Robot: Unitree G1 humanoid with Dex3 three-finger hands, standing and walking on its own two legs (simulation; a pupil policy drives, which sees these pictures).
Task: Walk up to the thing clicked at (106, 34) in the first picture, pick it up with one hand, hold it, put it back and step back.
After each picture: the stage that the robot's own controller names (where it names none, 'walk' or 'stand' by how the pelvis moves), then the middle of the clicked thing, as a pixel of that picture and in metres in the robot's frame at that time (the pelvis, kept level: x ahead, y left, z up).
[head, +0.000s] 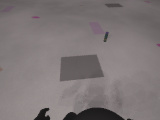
stand; (106, 37) +1.84 -0.42 -0.66
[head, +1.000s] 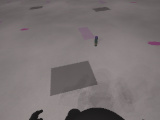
walk; (96, 41) +1.74 -0.06 -0.63
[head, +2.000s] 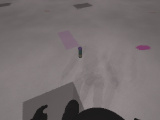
walk; (80, 52) +1.17 +0.20 -0.65
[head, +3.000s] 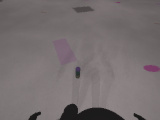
walk; (77, 73) +0.70 +0.14 -0.62
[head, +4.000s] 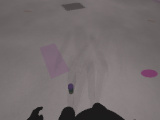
walk; (70, 89) +0.41 +0.16 -0.64
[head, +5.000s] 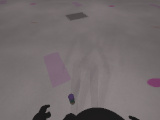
stand; (71, 99) +0.34 +0.19 -0.66
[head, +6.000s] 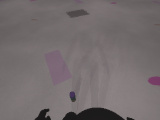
stand; (72, 97) +0.35 +0.18 -0.66
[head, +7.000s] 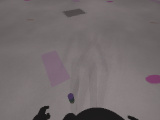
stand; (71, 98) +0.32 +0.19 -0.66
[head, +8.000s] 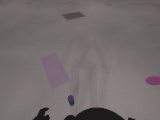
stand; (71, 101) +0.32 +0.19 -0.66
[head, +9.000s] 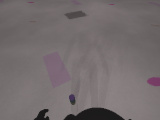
stand; (72, 99) +0.32 +0.17 -0.66
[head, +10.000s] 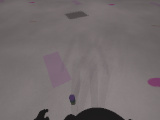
stand; (72, 100) +0.32 +0.17 -0.66
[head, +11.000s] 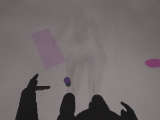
go down; (67, 82) +0.36 +0.18 -0.55
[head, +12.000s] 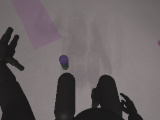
go down; (64, 63) +0.43 +0.19 -0.28
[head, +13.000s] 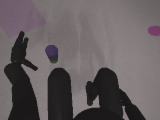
close in; (53, 55) +0.42 +0.22 -0.20
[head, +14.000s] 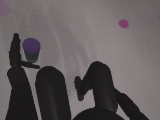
close; (32, 53) +0.42 +0.24 -0.16
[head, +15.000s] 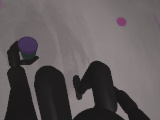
lift; (28, 52) +0.41 +0.25 -0.16
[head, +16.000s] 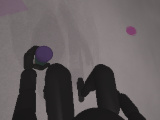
lift; (41, 58) +0.35 +0.24 -0.15
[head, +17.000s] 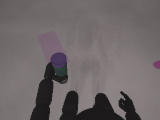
lift; (61, 71) +0.32 +0.17 +0.04
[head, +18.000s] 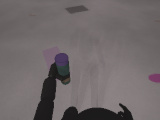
hold; (64, 71) +0.32 +0.17 +0.05
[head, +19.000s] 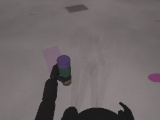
hold; (65, 72) +0.32 +0.16 +0.04
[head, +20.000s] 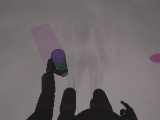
crouch; (61, 65) +0.37 +0.17 -0.02
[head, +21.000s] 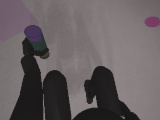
lower; (40, 45) +0.47 +0.24 -0.09
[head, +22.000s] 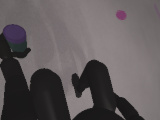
lower; (18, 45) +0.45 +0.27 -0.16
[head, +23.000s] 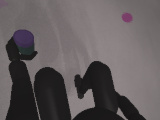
lower; (26, 48) +0.43 +0.26 -0.16
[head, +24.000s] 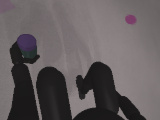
lower; (29, 52) +0.41 +0.26 -0.16
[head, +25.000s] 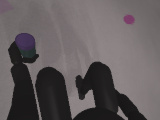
lower; (28, 51) +0.41 +0.26 -0.16
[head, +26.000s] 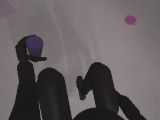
open; (35, 51) +0.43 +0.24 -0.17
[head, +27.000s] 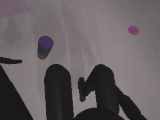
stand; (44, 50) +0.42 +0.23 -0.18
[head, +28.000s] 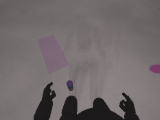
stand; (70, 86) +0.37 +0.17 -0.53
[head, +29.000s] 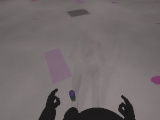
stand; (72, 96) +0.36 +0.17 -0.60
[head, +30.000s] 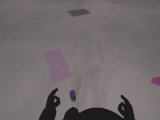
stand; (72, 96) +0.36 +0.16 -0.60
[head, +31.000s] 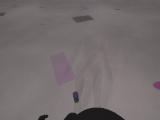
stand; (76, 97) +0.39 +0.15 -0.65
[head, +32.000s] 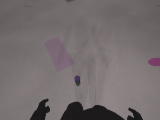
walk; (77, 81) +0.46 +0.12 -0.63
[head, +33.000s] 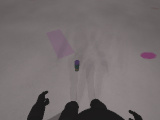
walk; (76, 66) +0.70 +0.13 -0.63
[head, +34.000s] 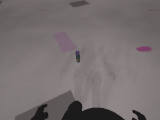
stand; (77, 57) +1.00 +0.23 -0.63
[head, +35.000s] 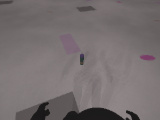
stand; (81, 59) +1.02 +0.13 -0.65
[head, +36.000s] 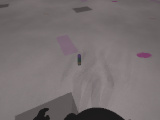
stand; (79, 60) +1.02 +0.17 -0.66
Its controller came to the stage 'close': yes
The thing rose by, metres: 0.70
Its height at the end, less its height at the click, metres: +0.00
